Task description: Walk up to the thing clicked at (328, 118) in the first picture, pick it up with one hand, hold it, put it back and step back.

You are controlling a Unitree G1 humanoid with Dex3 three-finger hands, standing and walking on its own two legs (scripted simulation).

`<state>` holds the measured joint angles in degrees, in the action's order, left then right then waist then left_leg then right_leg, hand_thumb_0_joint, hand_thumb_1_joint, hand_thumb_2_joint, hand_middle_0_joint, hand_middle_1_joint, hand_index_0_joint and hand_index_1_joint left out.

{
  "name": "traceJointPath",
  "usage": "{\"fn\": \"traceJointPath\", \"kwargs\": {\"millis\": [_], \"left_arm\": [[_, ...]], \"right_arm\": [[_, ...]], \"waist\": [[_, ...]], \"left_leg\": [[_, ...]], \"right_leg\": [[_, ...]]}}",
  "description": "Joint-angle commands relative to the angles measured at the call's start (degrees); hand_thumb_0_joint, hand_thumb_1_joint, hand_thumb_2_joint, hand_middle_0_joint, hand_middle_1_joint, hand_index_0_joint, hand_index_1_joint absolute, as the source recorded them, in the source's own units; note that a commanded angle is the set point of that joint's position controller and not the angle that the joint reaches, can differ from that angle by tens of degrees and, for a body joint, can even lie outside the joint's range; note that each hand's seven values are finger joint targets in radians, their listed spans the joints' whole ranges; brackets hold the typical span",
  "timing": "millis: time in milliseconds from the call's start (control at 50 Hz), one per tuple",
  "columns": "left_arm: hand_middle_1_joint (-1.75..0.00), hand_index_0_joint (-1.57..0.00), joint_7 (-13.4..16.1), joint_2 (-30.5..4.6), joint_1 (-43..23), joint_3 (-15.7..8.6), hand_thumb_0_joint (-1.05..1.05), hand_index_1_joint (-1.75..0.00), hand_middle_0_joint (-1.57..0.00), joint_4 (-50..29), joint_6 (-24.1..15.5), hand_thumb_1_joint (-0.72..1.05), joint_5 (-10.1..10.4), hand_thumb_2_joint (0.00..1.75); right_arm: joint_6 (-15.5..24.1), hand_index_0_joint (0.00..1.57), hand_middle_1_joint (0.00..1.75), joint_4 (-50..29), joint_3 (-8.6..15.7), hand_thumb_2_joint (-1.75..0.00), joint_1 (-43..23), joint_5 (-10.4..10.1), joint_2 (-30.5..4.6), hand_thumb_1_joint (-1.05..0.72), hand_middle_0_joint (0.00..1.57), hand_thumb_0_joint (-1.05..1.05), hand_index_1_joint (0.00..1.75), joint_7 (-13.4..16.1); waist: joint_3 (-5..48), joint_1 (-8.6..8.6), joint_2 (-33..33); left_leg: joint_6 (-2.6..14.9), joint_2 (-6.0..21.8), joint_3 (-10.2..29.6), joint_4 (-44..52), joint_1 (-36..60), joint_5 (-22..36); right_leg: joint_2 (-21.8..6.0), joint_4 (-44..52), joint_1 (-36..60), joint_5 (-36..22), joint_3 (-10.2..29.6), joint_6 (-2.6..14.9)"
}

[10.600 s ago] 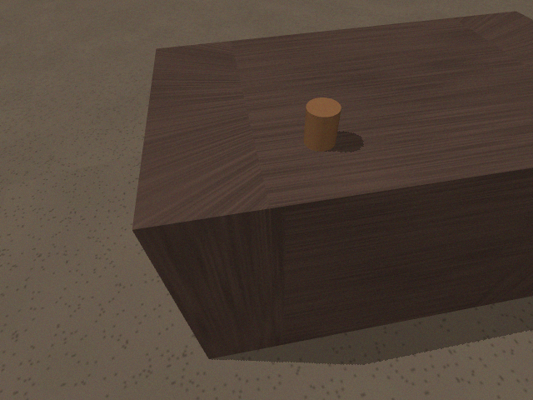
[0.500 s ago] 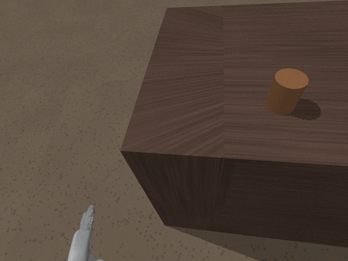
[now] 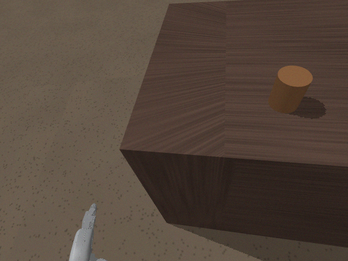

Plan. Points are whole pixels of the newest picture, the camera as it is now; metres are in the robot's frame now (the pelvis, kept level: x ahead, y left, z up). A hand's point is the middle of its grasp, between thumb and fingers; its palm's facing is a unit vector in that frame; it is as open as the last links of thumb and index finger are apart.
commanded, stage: go down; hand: right
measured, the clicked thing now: (288, 90) +0.50 -0.20 +0.09
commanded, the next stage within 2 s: approach in 0.06 s
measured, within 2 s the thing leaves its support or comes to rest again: neither
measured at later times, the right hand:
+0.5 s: hand out of the picture +0.44 -0.36 +0.19, palm faces +0.14 +0.99 +0.01, open 17.7 cm
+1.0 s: hand (310, 81) +0.51 -0.24 +0.11, palm faces +0.14 +0.99 +0.03, open 17.8 cm
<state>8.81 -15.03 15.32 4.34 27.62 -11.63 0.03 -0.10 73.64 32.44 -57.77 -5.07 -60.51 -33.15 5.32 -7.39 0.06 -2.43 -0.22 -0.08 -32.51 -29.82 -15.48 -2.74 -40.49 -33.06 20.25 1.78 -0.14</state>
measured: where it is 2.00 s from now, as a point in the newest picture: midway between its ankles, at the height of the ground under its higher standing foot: outside the picture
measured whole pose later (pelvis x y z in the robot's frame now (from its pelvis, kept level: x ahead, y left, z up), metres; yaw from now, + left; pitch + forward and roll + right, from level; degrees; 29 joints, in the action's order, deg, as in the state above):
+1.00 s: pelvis -0.01 +0.01 -0.03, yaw +2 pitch +18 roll +3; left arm 2.0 -14.2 17.8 0.2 15.7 -6.9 -0.9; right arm 11.6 67.3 29.2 -55.3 -3.6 -38.0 -14.1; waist 7.2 -10.7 -0.6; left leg -2.3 -1.2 1.1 -47.0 -44.6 -20.8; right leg -3.6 -52.7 -46.2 25.0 1.1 -0.5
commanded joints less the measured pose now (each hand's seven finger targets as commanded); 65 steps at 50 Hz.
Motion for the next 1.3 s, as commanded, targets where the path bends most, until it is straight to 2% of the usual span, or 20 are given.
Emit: {"fn": "traceJointPath", "kwargs": {"millis": [0,40,80,160,220,300,360,460,620,640,680,740,780,840,900,960,1020,1060,1120,1280], "left_arm": [[-0.06,-0.05,0.9,-10.2,-1.9,-4.8,0.00,-0.06,-0.05,-7.9,-3.2,-0.56,-0.1,0.06],[-0.06,-0.05,0.8,-10.4,-1.4,-5.0,0.00,-0.06,-0.05,-8.5,-3.3,-0.55,0.0,0.06],[-0.06,-0.05,0.7,-10.0,0.0,-4.4,0.00,-0.06,-0.05,-8.2,-3.2,-0.55,-0.2,0.06],[-0.05,-0.04,0.7,-8.9,0.5,-3.5,0.00,-0.07,-0.06,-7.9,-2.8,-0.58,-0.2,0.07],[-0.05,-0.04,0.6,-8.3,-0.7,-3.1,0.00,-0.07,-0.06,-6.1,-2.4,-0.57,0.1,0.07],[-0.05,-0.04,1.0,-9.8,-2.6,-4.1,0.00,-0.07,-0.06,-10.0,-3.3,-0.57,-0.1,0.07],[-0.05,-0.05,0.5,-8.3,-0.8,-3.1,0.00,-0.06,-0.06,-8.5,-3.6,-0.57,0.0,0.06],[-0.06,-0.05,-0.2,-7.3,1.5,-2.7,0.00,-0.06,-0.06,-7.7,-3.8,-0.56,-0.5,0.05],[-0.06,-0.06,-2.0,-8.3,3.1,-6.1,0.00,-0.05,-0.05,-9.1,-3.0,-0.53,-1.5,0.04],[-0.06,-0.06,-2.1,-10.9,-1.1,-8.0,0.00,-0.05,-0.05,-14.4,-3.2,-0.53,-1.5,0.03],[-0.06,-0.06,-2.7,-9.0,0.8,-6.5,0.00,-0.05,-0.06,-12.9,-2.3,-0.55,-1.8,0.04],[-0.05,-0.06,-4.1,-6.6,2.0,-5.4,0.00,-0.05,-0.05,-15.0,-0.7,-0.54,-1.6,0.04],[-0.05,-0.06,-4.0,-12.3,-1.3,-10.6,0.00,-0.05,-0.06,-21.4,-0.2,-0.54,-1.6,0.04],[-0.05,-0.06,-5.9,-7.0,2.3,-7.1,0.00,-0.05,-0.05,-19.2,1.3,-0.54,-1.2,0.04],[-0.05,-0.06,-6.1,-7.7,-1.0,-7.7,0.00,-0.05,-0.06,-23.3,1.3,-0.55,-1.1,0.04],[-0.05,-0.06,-7.0,-6.4,5.5,-7.6,0.00,-0.05,-0.05,-19.5,2.2,-0.54,-0.5,0.04],[-0.05,-0.06,-7.1,-8.2,3.5,-9.3,0.00,-0.05,-0.05,-22.3,2.3,-0.54,-1.0,0.03],[-0.05,-0.06,-7.3,-8.6,6.8,-10.9,0.00,-0.04,-0.05,-20.3,2.7,-0.54,-0.7,0.03],[-0.05,-0.06,-7.6,-7.1,3.1,-8.7,0.00,-0.05,-0.05,-22.7,2.8,-0.55,-0.6,0.04],[-0.05,-0.06,-7.6,-7.8,3.6,-10.6,0.00,-0.04,-0.05,-24.2,3.5,-0.54,-0.3,0.03]], "right_arm": [[3.4,0.05,0.05,-12.4,1.1,-0.05,-20.9,-2.0,-19.2,0.59,0.04,0.00,0.05,-0.2],[3.7,0.05,0.05,-12.4,1.4,-0.05,-20.8,-2.1,-19.6,0.58,0.04,0.00,0.05,-0.3],[3.8,0.04,0.05,-12.7,1.3,-0.05,-19.9,-2.4,-18.7,0.58,0.04,0.00,0.05,-0.6],[4.0,0.05,0.05,-17.6,4.5,-0.04,-22.0,-2.5,-23.0,0.57,0.05,0.00,0.05,-0.4],[2.2,0.05,0.05,-12.2,1.1,-0.04,-17.0,-2.6,-17.1,0.57,0.05,0.00,0.05,-0.3],[3.4,0.05,0.05,-11.8,0.1,-0.05,-21.1,-2.1,-15.9,0.59,0.05,0.00,0.05,-0.2],[4.2,0.05,0.05,-8.6,-3.5,-0.05,-17.4,-2.8,-9.1,0.58,0.05,0.00,0.05,-0.3],[7.6,0.05,0.05,-12.9,-4.1,-0.06,-19.7,-4.5,-4.8,0.58,0.04,0.00,0.05,0.2],[13.1,0.03,0.05,-16.3,-2.8,-0.07,-20.0,-4.4,-0.7,0.57,0.03,0.00,0.05,6.4],[14.1,0.03,0.06,-20.8,-0.6,-0.07,-22.3,-4.4,-3.3,0.57,0.02,0.00,0.06,7.9],[15.3,0.04,0.05,-20.2,0.7,-0.05,-23.8,-3.4,-4.4,0.61,0.04,0.00,0.05,10.4],[16.0,0.04,0.05,-19.8,-0.8,-0.04,-22.5,-2.0,0.3,0.61,0.03,0.00,0.05,13.6],[16.9,0.03,0.05,-27.3,2.5,-0.05,-27.9,-1.0,-5.5,0.61,0.02,0.00,0.05,16.6],[14.8,0.03,0.05,-14.1,-2.2,-0.04,-17.7,-0.1,6.8,0.61,0.02,0.00,0.05,18.1],[16.5,0.03,0.05,-24.1,-1.5,-0.05,-26.2,1.0,2.2,0.61,0.02,0.00,0.05,19.7],[14.4,0.03,0.05,-15.9,-3.6,-0.05,-18.6,0.2,8.9,0.61,0.02,0.00,0.05,19.4],[15.0,0.03,0.05,-22.1,-3.3,-0.05,-25.7,0.5,6.9,0.61,0.02,0.00,0.05,20.3],[14.0,0.02,0.05,-19.5,-3.5,-0.05,-23.0,0.6,8.8,0.61,0.01,0.00,0.05,20.3],[13.9,0.02,0.05,-19.5,-4.8,-0.05,-24.6,0.7,11.1,0.61,0.01,0.00,0.05,21.1],[13.3,0.02,0.05,-22.4,-5.8,-0.05,-28.7,1.3,11.4,0.61,0.01,0.00,0.05,23.6]], "waist": [[19.7,0.46,-14.1],[20.2,0.42,-13.4],[21.5,0.45,-13.4],[26.8,1.98,-17.6],[18.5,1.44,-12.8],[20.4,-0.31,-9.8],[15.5,-1.32,-9.4],[19.2,-2.28,-11.5],[25.6,-2.23,-12.4],[30.3,-1.48,-12.9],[30.9,-1.05,-14.0],[34.0,-0.57,-14.7],[40.5,-0.26,-16.0],[27.0,-1.59,-10.4],[34.8,-1.02,-13.4],[25.9,-2.14,-10.6],[30.8,-2.52,-11.7],[28.7,-3.58,-10.0],[27.0,-3.12,-8.5],[29.6,-3.30,-8.7]], "left_leg": [[4.11,-1.7,-1.8,1.2,4.2,13.6],[4.09,-1.8,-2.0,1.4,3.8,12.4],[4.03,-2.1,-2.3,0.9,4.0,13.9],[4.02,-1.7,-1.6,0.1,6.9,20.1],[3.91,-1.7,-1.6,1.5,7.3,16.4],[3.56,-1.4,-1.3,1.4,7.2,14.5],[3.47,-1.7,-1.5,1.0,3.0,12.2],[3.18,-1.5,-1.2,-1.8,0.0,13.8],[3.07,-1.8,-1.2,-8.2,-4.5,14.8],[3.13,-1.6,-0.9,-9.1,-3.2,15.8],[3.23,-1.8,-1.0,-10.3,-3.7,15.6],[3.38,-2.0,-0.8,-11.6,-2.1,16.9],[3.35,-2.0,-0.9,-12.3,0.3,18.3],[3.28,-2.2,-1.3,-11.4,-3.0,14.5],[3.23,-1.8,-0.9,-11.7,-2.1,13.3],[3.09,-2.1,-1.5,-11.7,-5.0,12.9],[3.09,-2.1,-1.4,-12.5,-5.5,14.5],[2.84,-1.9,-1.3,-12.7,-6.1,15.8],[2.92,-1.8,-1.3,-12.8,-6.6,13.3],[2.65,-1.5,-0.9,-12.7,-4.6,13.2]], "right_leg": [[0.8,4.4,17.0,-23.6,0.1,-0.46],[0.8,4.7,17.3,-21.6,0.3,-0.46],[0.6,4.2,18.4,-25.4,0.6,-0.72],[1.1,2.1,22.4,-35.8,0.1,-1.02],[1.5,4.4,14.7,-25.5,-0.3,-0.05],[1.6,4.5,14.4,-19.2,-0.6,0.41],[1.4,4.5,13.4,-16.9,-0.5,0.57],[1.4,1.6,14.4,-19.4,-0.4,0.40],[1.1,-4.7,11.9,-25.0,0.3,-0.11],[1.0,-5.7,13.1,-26.2,0.4,-0.19],[0.9,-6.8,11.8,-27.2,0.4,-0.36],[0.9,-7.7,11.4,-29.3,0.1,-0.59],[0.6,-8.3,14.2,-30.7,0.1,-0.81],[0.8,-6.9,5.6,-23.3,-0.2,-0.28],[0.5,-7.3,8.5,-20.2,-0.6,-0.02],[0.6,-6.5,5.9,-19.6,-0.4,-0.02],[0.3,-7.7,9.2,-23.2,-0.2,-0.13],[0.6,-8.3,8.2,-23.0,-0.5,0.36],[0.7,-7.7,5.5,-19.2,-0.4,0.51],[1.3,-7.7,6.1,-16.4,-1.0,0.74]]}}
